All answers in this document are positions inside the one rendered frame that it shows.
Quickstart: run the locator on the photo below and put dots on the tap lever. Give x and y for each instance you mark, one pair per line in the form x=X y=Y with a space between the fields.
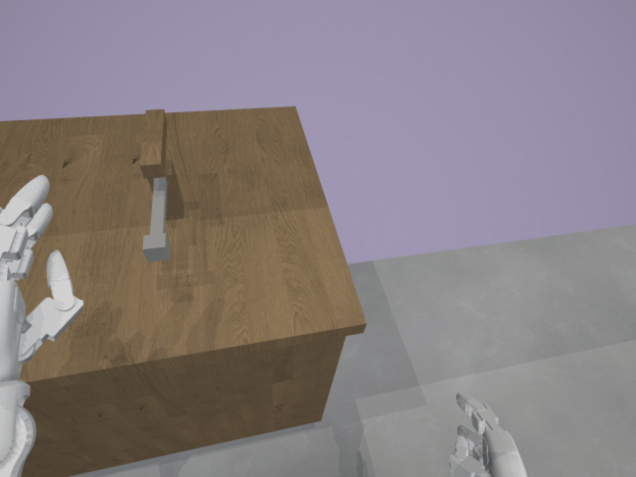
x=156 y=246

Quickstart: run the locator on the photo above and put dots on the left robot forearm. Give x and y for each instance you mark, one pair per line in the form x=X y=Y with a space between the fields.
x=17 y=428

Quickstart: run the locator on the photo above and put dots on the left robot hand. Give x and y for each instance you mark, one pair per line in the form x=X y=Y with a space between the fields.
x=22 y=223

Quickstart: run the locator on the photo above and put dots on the counter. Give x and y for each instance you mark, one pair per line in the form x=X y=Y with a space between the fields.
x=238 y=334

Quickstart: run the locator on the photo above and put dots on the right robot hand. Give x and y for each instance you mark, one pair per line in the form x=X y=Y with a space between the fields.
x=496 y=455

